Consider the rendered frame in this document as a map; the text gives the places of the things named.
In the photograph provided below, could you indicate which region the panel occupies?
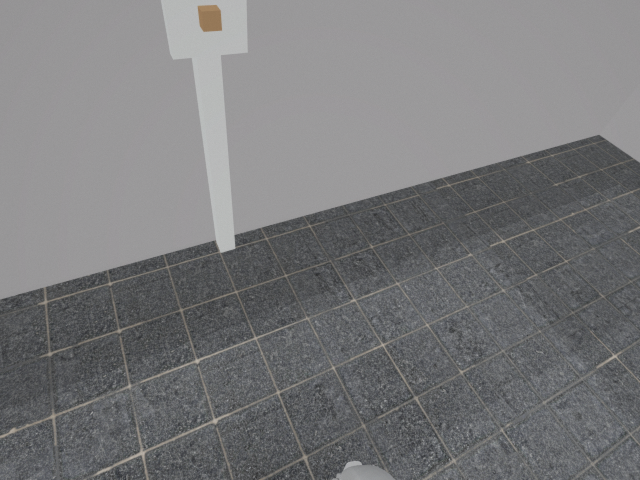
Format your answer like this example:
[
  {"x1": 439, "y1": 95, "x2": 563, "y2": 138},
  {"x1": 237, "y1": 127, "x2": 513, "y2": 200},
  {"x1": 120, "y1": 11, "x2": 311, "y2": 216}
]
[{"x1": 161, "y1": 0, "x2": 248, "y2": 253}]

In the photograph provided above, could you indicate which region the right robot shin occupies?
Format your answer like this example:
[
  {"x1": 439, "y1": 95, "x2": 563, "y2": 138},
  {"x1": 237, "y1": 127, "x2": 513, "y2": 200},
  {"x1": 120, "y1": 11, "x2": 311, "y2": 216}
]
[{"x1": 344, "y1": 461, "x2": 362, "y2": 470}]

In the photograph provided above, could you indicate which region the button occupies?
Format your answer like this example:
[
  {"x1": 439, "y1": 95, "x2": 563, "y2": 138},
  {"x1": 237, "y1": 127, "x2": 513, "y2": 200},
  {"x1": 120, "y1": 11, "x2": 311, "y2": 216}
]
[{"x1": 198, "y1": 5, "x2": 222, "y2": 32}]

